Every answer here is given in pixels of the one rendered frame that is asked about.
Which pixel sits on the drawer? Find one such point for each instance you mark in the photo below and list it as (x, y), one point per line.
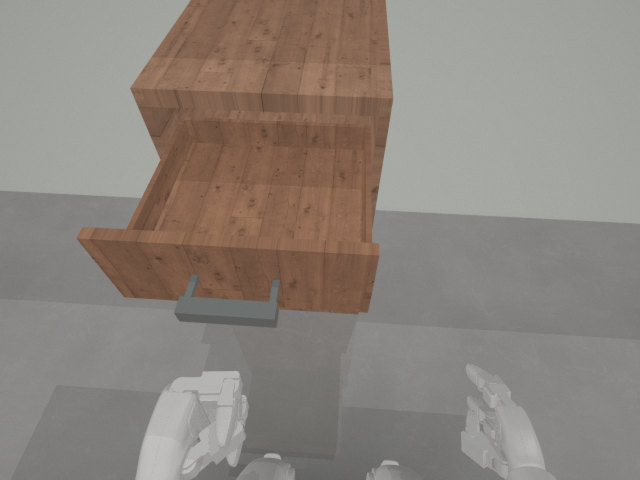
(241, 203)

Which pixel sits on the robot left thigh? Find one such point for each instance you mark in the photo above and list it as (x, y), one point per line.
(267, 469)

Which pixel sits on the cabinet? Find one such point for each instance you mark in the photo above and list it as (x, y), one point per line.
(320, 61)

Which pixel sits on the robot left hand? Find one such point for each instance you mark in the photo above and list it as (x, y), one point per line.
(182, 414)

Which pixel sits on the robot right hand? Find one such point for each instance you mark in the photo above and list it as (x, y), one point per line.
(509, 441)

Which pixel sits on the handle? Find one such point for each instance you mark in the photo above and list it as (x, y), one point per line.
(227, 311)

